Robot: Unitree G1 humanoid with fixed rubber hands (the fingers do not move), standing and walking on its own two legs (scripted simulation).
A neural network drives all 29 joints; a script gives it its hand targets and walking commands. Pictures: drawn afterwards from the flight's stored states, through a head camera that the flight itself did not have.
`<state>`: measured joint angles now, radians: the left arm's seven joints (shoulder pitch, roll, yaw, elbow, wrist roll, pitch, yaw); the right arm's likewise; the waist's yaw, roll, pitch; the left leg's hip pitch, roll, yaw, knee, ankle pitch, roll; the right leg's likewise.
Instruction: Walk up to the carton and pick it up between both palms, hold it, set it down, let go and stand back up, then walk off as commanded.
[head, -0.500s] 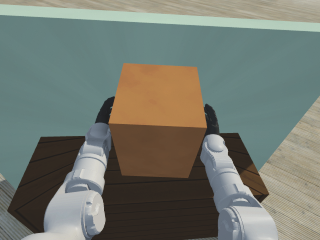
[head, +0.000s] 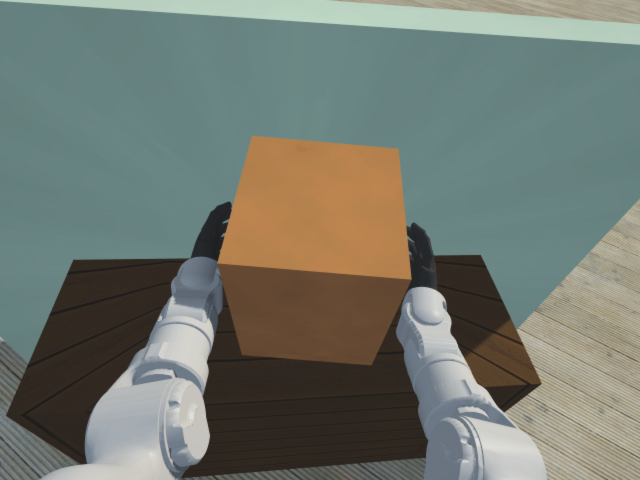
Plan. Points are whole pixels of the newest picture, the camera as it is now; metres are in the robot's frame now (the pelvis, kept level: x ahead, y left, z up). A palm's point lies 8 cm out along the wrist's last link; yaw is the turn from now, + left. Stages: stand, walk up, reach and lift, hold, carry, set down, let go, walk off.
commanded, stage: set down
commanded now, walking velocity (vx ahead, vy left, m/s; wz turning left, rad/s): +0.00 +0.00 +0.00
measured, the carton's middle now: (315, 257) +0.40 -0.01 +0.04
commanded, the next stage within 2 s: none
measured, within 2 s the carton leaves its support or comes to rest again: rests again in 0.90 s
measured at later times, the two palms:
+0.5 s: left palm (217, 275) +0.41 +0.13 -0.01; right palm (407, 300) +0.36 -0.15 -0.01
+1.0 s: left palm (219, 303) +0.42 +0.14 -0.09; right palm (390, 332) +0.35 -0.14 -0.09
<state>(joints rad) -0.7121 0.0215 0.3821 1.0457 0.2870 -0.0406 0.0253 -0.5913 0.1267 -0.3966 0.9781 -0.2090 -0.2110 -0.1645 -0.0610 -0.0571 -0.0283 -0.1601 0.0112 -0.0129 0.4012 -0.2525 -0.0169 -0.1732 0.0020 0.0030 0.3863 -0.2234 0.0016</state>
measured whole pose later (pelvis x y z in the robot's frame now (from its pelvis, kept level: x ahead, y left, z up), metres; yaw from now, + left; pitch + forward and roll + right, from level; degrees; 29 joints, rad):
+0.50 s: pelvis +0.02 +0.00 +0.00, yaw +0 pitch +11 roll +0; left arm -0.72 0.04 0.38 1.17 0.26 -0.29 0.02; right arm -0.59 0.14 -0.48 1.08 -0.28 -0.46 -0.18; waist -0.06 -0.05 -0.03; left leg -0.35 0.01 -0.01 0.41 -0.25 -0.02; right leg -0.36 0.00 0.00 0.39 -0.22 0.00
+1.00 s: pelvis +0.01 +0.01 -0.02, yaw -1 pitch +31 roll -2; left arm -0.76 0.06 0.36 1.30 0.21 -0.58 0.02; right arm -0.58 0.13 -0.51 1.14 -0.32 -0.72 -0.20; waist -0.06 0.00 -0.15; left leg -0.80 0.01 -0.01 0.50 -0.23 -0.02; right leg -0.77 0.00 0.00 0.39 -0.16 0.01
